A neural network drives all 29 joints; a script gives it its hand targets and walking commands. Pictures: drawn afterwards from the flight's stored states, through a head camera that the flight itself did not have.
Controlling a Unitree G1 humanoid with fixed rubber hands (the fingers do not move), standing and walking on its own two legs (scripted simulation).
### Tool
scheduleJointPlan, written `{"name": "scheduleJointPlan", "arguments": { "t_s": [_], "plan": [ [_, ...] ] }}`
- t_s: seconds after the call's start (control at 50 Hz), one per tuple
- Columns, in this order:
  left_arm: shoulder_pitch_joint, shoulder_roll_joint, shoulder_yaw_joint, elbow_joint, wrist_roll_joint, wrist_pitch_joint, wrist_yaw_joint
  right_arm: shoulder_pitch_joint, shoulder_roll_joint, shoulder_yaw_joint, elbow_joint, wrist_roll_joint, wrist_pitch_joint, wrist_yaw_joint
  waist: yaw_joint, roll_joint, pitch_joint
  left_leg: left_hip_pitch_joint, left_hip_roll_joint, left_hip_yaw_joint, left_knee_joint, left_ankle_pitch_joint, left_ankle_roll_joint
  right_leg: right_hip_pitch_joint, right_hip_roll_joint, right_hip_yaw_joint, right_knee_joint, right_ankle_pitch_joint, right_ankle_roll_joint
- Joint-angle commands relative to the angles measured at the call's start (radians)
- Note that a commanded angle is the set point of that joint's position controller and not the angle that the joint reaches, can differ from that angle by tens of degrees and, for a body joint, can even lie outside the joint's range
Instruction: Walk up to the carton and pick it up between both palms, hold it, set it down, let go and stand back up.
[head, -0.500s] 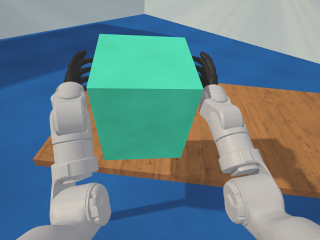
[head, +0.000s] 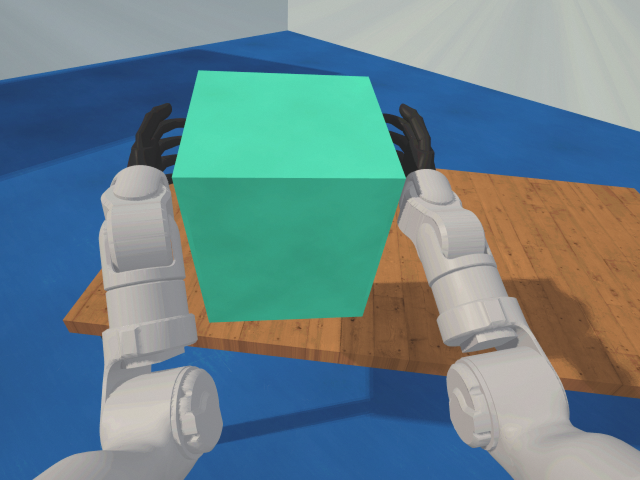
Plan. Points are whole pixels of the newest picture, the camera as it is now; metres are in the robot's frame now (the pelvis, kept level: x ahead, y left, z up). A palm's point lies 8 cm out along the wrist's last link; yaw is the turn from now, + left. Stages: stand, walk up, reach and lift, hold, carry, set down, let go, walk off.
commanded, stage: hold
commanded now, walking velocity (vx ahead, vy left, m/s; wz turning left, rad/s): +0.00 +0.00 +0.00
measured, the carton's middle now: (286, 203) +0.39 +0.01 +0.18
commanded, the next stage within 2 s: none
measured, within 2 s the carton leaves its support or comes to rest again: neither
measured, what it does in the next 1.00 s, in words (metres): stands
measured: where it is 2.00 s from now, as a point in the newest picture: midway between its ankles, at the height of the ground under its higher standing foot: outside the picture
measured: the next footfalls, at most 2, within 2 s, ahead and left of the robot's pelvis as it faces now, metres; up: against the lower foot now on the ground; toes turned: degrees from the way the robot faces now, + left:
none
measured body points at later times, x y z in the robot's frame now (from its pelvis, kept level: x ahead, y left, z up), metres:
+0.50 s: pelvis +0.00 +0.00 +0.00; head -0.07 +0.02 +0.44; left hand +0.37 +0.16 +0.25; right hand +0.37 -0.14 +0.25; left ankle +0.01 +0.14 -0.75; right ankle +0.02 -0.12 -0.75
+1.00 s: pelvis +0.00 +0.00 +0.00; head -0.07 +0.03 +0.44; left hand +0.37 +0.16 +0.25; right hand +0.37 -0.14 +0.25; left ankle +0.01 +0.14 -0.75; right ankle +0.02 -0.12 -0.75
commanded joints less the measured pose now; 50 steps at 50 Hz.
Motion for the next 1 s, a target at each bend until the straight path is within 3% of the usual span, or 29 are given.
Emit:
{"name": "scheduleJointPlan", "arguments": {
  "t_s": [0.0, 0.1, 0.24, 0.34, 0.44, 0.58, 0.72, 0.82, 0.98],
  "plan": [
    [-0.622, -0.46, -0.416, -0.047, -0.178, -0.049, -0.141, -0.655, 0.502, 0.296, -0.215, 0.09, -0.039, 0.12, -0.014, 0.085, -0.258, -0.11, -0.089, 0.119, -0.052, 0.209, -0.006, 0.163, 0.074, -0.046, 0.005, 0.113, 0.021],
    [-0.626, -0.477, -0.432, -0.052, -0.191, -0.054, -0.133, -0.659, 0.504, 0.299, -0.228, 0.084, -0.041, 0.122, -0.021, 0.083, -0.283, -0.093, -0.087, 0.114, -0.045, 0.221, -0.014, 0.163, 0.078, -0.05, 0.008, 0.111, 0.017],
    [-0.617, -0.459, -0.39, 0.014, -0.166, -0.05, -0.137, -0.668, 0.49, 0.27, -0.183, 0.059, -0.043, 0.131, -0.009, 0.073, -0.233, -0.136, -0.084, 0.123, -0.077, 0.127, 0.005, 0.164, 0.073, -0.049, -0.002, 0.04, 0.02],
    [-0.632, -0.461, -0.388, -0.004, -0.172, -0.06, -0.133, -0.683, 0.507, 0.289, -0.2, 0.069, -0.052, 0.132, 0.003, 0.06, -0.277, -0.112, -0.089, 0.124, -0.057, 0.185, 0.007, 0.166, 0.076, -0.048, 0.005, 0.089, 0.024],
    [-0.646, -0.452, -0.373, 0.021, -0.16, -0.059, -0.137, -0.679, 0.503, 0.264, -0.158, 0.052, -0.05, 0.136, 0.001, 0.062, -0.241, -0.133, -0.087, 0.124, -0.078, 0.115, 0.011, 0.15, 0.073, -0.048, -0.002, 0.029, 0.021],
    [-0.611, -0.45, -0.39, -0.011, -0.169, -0.06, -0.141, -0.671, 0.509, 0.308, -0.216, 0.085, -0.051, 0.116, -0.007, 0.06, -0.296, -0.102, -0.099, 0.126, -0.04, 0.232, 0.003, 0.199, 0.072, -0.041, 0.011, 0.163, 0.031],
    [-0.604, -0.457, -0.413, -0.052, -0.178, -0.051, -0.144, -0.644, 0.502, 0.311, -0.223, 0.089, -0.041, 0.113, -0.014, 0.073, -0.265, -0.096, -0.092, 0.117, -0.042, 0.245, -0.007, 0.174, 0.077, -0.05, 0.009, 0.14, 0.023],
    [-0.635, -0.47, -0.425, -0.042, -0.187, -0.053, -0.132, -0.663, 0.497, 0.294, -0.217, 0.084, -0.041, 0.124, -0.018, 0.095, -0.252, -0.109, -0.083, 0.115, -0.06, 0.182, -0.009, 0.145, 0.076, -0.052, 0.002, 0.068, 0.014],
    [-0.628, -0.467, -0.417, -0.038, -0.179, -0.053, -0.13, -0.657, 0.502, 0.293, -0.207, 0.076, -0.043, 0.128, -0.009, 0.09, -0.268, -0.114, -0.087, 0.118, -0.054, 0.198, -0.003, 0.171, 0.074, -0.049, 0.008, 0.094, 0.019]
  ]
}}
